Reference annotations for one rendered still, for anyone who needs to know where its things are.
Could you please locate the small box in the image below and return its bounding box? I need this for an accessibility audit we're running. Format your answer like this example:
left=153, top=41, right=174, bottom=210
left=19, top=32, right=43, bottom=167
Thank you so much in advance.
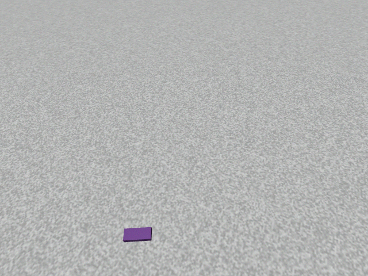
left=123, top=227, right=152, bottom=242

